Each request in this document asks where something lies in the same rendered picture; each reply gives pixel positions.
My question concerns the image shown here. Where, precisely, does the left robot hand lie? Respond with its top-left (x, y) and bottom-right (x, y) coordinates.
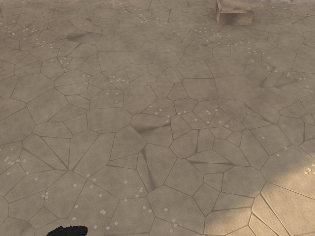
top-left (46, 225), bottom-right (88, 236)

